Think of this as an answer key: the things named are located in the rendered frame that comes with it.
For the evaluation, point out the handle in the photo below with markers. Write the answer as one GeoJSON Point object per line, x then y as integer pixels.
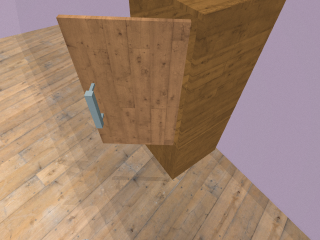
{"type": "Point", "coordinates": [93, 107]}

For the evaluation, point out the cupboard door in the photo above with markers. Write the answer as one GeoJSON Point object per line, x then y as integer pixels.
{"type": "Point", "coordinates": [137, 65]}

